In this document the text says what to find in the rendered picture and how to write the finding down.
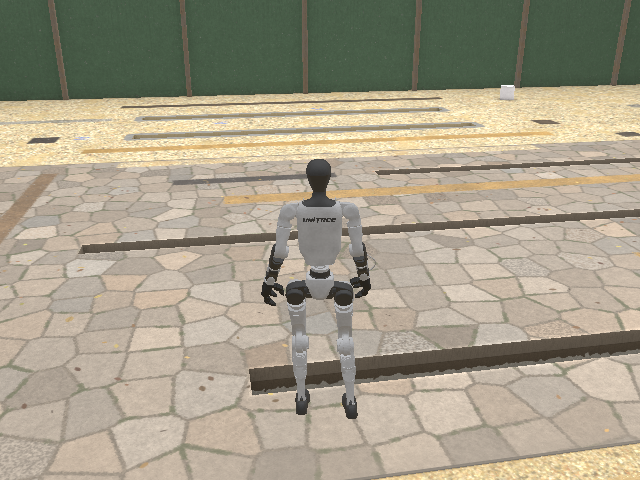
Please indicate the robot right hand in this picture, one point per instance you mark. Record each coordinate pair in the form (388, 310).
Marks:
(359, 283)

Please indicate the robot left upper arm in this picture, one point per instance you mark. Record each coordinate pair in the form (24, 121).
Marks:
(287, 213)

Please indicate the left robot shin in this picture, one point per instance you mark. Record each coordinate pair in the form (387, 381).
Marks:
(300, 369)

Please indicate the robot torso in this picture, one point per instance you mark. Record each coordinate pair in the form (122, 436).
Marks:
(319, 237)

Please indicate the right robot forearm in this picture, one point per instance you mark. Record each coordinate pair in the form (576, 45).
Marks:
(361, 264)

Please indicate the robot right upper arm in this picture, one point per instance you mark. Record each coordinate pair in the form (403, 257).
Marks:
(350, 211)

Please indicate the robot left hand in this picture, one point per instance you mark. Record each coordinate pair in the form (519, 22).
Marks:
(267, 290)

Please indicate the left robot forearm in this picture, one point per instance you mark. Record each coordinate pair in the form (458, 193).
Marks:
(273, 268)

